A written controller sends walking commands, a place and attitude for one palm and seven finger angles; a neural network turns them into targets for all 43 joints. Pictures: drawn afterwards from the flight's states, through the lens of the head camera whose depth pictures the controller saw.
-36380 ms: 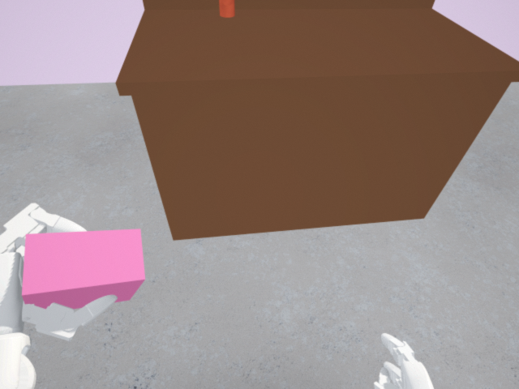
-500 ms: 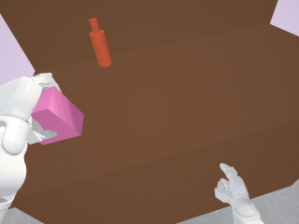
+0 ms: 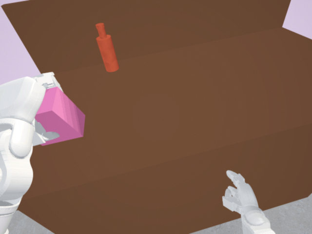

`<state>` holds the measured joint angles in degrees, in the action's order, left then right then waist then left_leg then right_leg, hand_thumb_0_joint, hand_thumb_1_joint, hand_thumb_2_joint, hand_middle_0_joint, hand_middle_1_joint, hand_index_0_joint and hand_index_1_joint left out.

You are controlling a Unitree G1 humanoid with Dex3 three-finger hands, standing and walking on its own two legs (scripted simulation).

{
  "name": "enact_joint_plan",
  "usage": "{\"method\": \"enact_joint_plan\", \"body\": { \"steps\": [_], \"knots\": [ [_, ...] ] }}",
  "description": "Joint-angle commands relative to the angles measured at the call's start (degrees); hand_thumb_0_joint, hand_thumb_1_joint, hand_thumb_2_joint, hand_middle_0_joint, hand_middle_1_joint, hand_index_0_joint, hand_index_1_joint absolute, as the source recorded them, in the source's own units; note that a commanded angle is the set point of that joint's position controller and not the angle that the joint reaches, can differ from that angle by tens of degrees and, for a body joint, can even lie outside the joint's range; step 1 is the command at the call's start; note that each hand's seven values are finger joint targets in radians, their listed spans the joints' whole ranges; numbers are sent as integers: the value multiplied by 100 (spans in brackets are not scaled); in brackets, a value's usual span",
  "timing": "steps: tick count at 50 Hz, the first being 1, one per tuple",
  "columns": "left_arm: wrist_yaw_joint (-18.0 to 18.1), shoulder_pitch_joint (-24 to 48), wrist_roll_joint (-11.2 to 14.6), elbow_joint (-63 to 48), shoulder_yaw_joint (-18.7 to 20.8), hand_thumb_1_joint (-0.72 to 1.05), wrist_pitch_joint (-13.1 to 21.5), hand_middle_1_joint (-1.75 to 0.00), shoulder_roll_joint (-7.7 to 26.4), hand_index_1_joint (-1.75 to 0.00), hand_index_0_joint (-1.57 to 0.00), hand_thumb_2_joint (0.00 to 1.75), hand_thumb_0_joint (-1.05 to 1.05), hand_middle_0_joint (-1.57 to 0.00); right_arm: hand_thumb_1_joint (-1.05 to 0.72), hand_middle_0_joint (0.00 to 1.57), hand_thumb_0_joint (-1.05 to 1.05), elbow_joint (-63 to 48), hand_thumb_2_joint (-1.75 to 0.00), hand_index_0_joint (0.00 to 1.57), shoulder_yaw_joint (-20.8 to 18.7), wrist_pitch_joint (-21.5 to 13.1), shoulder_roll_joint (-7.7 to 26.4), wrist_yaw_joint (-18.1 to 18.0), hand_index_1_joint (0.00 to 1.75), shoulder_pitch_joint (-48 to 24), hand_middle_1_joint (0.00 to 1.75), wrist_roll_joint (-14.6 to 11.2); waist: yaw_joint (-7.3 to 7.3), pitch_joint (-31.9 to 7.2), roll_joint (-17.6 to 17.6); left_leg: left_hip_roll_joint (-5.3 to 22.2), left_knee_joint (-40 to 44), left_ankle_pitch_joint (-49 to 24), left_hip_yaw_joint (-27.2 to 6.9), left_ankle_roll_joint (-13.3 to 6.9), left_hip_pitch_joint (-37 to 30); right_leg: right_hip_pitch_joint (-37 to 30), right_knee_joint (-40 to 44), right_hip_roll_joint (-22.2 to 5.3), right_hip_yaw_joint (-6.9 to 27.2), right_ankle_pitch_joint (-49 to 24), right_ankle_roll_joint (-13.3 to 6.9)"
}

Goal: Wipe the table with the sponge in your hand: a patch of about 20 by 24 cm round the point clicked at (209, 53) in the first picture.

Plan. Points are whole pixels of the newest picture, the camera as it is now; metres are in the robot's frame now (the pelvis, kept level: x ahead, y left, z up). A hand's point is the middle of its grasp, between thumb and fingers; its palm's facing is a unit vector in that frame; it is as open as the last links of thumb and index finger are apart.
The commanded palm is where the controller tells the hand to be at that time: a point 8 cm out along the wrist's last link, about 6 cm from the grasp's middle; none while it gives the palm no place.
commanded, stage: turn the palm down, sponge in hand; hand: left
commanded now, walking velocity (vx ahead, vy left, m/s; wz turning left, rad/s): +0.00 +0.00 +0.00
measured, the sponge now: (54, 122) +0.26 +0.28 +0.21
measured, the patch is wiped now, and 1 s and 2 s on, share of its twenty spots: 0.00 0.00 0.00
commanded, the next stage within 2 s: move the sponge above the wiping area in 0.22 s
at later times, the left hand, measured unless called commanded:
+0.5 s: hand (46, 110) +0.25 +0.28 +0.25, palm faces +0.34 -0.08 -0.94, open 10.3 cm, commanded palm +0.20 +0.27 +0.31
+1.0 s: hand (47, 115) +0.25 +0.28 +0.23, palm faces +0.32 -0.10 -0.94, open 10.3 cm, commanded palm +0.20 +0.27 +0.29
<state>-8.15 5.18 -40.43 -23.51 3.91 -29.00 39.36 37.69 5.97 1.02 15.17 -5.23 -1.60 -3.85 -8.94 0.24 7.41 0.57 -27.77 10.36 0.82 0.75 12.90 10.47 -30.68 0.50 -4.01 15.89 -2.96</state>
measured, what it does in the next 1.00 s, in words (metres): stands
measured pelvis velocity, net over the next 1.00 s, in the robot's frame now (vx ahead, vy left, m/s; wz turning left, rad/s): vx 0.01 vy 0.01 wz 0.00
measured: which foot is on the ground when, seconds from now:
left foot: down 0.00-1.00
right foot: down 0.00-1.00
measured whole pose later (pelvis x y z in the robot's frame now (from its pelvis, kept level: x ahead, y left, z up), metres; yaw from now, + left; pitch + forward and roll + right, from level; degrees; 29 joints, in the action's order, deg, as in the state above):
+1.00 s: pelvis +0.01 +0.01 +0.00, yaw +0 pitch -4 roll +1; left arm -7.5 3.6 -41.7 -23.0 2.6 -29.6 36.3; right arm 37.3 5.0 1.1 15.3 -4.7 -0.5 -4.1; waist -8.8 -0.5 7.2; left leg 0.2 -26.6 10.2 1.1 0.3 12.2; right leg 9.7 -29.2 0.3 -3.5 15.4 -2.4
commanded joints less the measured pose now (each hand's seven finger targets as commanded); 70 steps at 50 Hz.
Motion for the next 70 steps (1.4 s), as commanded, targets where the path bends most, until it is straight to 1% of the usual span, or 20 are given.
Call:
{"method": "enact_joint_plan", "body": {
  "steps": [1,3,6,7,11,12,16,20,21,23,26,32,36,37,43,46,53,61,67,70],
  "knots": [
    [300,1753,-182,-776,1187,10,56,-160,1600,-160,-120,130,0,-120,-90,20,0,-1242,-90,20,-180,-465,340,17,30,-1861,30,-71,-44,-1086,-314,-134,222,-458,-390,-89,-568,118,873,-216,1036,-226,-108],
    [264,1652,-195,-785,1031,10,94,-160,1441,-160,-120,130,0,-120,-90,20,0,-1211,-90,20,-223,-422,391,40,30,-1571,30,-39,16,-1202,-300,-107,195,-581,-348,-100,-541,51,803,-289,811,-484,-37],
    [237,1629,-168,-772,1110,10,46,-160,1498,-160,-120,130,0,-120,-90,20,0,-1251,-90,20,-193,-451,341,33,30,-1813,30,-86,-1,-1074,-501,-126,176,-468,-348,-104,-554,146,895,-231,1036,-268,-72],
    [232,1623,-167,-790,1017,10,75,-160,1441,-160,-120,130,0,-120,-90,20,0,-1260,-90,20,-233,-428,400,24,30,-1605,30,-26,-1,-1217,-421,-88,169,-499,-330,-121,-508,21,825,-290,815,-390,-42],
    [269,1759,-238,-1028,1212,10,83,-160,1669,-160,-120,130,0,-120,-90,20,0,-1279,-90,20,-198,-484,346,28,30,-1835,30,-59,-45,-1247,-283,-136,185,-603,-367,-109,-626,39,794,-217,993,-453,-100],
    [270,1746,-222,-977,1121,10,91,-160,1595,-160,-120,130,0,-120,-90,20,0,-1273,-90,20,-241,-452,395,14,30,-1625,30,6,-35,-1330,-234,-102,169,-616,-327,-122,-563,-50,757,-281,809,-533,-63],
    [294,1823,-254,-922,1302,10,83,-160,1759,-160,-120,130,0,-120,-90,20,0,-1257,-90,20,-207,-480,356,16,30,-1808,30,-45,-59,-1216,-287,-120,208,-561,-370,-94,-620,53,830,-220,1035,-348,-108],
    [276,1510,-243,-1090,1124,10,102,-160,1494,-160,-120,130,0,-120,-90,20,0,-1274,-90,20,-272,-412,390,56,30,-1525,30,21,-50,-1407,-303,-107,158,-931,-299,-117,-665,-138,692,-310,800,-993,-42],
    [279,1438,-205,-1064,1219,10,58,-160,1549,-160,-120,130,0,-120,-90,20,0,-1299,-90,20,-209,-468,336,72,30,-1824,30,-57,-65,-1293,-299,-125,190,-801,-359,-98,-659,-51,754,-203,975,-738,-107],
    [268,1550,-199,-867,939,10,85,-160,1270,-160,-120,130,0,-120,-90,20,0,-1243,-90,20,-244,-429,361,63,30,-1491,30,-30,32,-1131,-467,-76,245,-647,-325,-103,-571,70,803,-271,698,-595,-3],
    [283,1642,-237,-808,1039,10,58,-160,1415,-160,-120,130,0,-120,-90,20,0,-1262,-90,20,-209,-470,345,35,30,-1726,30,-74,-5,-1038,-459,-103,270,-461,-355,-100,-577,154,877,-203,939,-306,-80],
    [336,2097,-346,-838,730,10,101,-160,1258,-160,-120,130,0,-120,-90,20,0,-1252,-90,20,-251,-499,378,-9,30,-1576,30,-10,-1,-1344,-84,-105,304,-516,-346,-104,-634,-36,780,-239,716,-403,-99],
    [342,1801,-391,-1127,978,10,79,-160,1427,-160,-120,130,0,-120,-90,20,0,-1299,-90,20,-215,-526,313,52,30,-1799,30,-34,-81,-1464,-204,-126,275,-872,-385,-104,-742,-159,698,-166,897,-804,-164],
    [338,1602,-380,-1102,951,10,79,-160,1368,-160,-120,130,0,-120,-90,20,0,-1255,-90,20,-265,-479,375,60,30,-1585,30,30,-75,-1602,-91,-95,261,-973,-334,-112,-701,-273,655,-216,708,-965,-130],
    [344,1289,-306,-944,984,10,42,-160,1236,-160,-120,130,0,-120,-90,20,0,-1245,-90,20,-266,-380,374,92,30,-1443,30,-12,-10,-1214,-445,-61,352,-789,-356,-100,-602,-48,771,-203,640,-774,-46],
    [360,1524,-318,-865,941,10,26,-160,1270,-160,-120,130,0,-120,-90,20,0,-1257,-90,20,-218,-426,348,71,30,-1695,30,-87,-17,-1060,-239,-85,381,-538,-379,-85,-608,96,834,-137,863,-440,-137],
    [387,1879,-470,-963,348,10,127,-160,817,-160,-120,130,0,-120,-90,20,0,-1220,-90,20,-255,-540,321,40,30,-1489,30,-40,45,-1286,-213,-111,471,-494,-415,-96,-739,24,809,-153,587,-379,-81],
    [475,2076,-572,-733,740,10,75,-160,1228,-160,-120,130,0,-120,-90,20,0,-1188,-90,20,-241,-503,332,55,30,-1673,30,-40,-53,-1277,-224,-132,498,-546,-419,-86,-707,-93,868,-86,885,-385,-193],
    [343,1674,-470,-428,471,10,-15,-160,835,-160,-120,130,0,-120,-90,20,0,-1208,-90,20,-248,-408,358,96,30,-1508,30,-33,19,-1188,-364,-115,413,-616,-325,-107,-561,-68,875,-148,700,-574,-99],
    [290,1684,-539,-382,487,10,17,-160,945,-160,-120,130,0,-120,-90,20,0,-1187,-90,20,-288,-414,403,89,30,-1400,30,-25,44,-1206,-443,-127,356,-606,-305,-127,-596,-20,900,-185,741,-617,-52]
  ]
}}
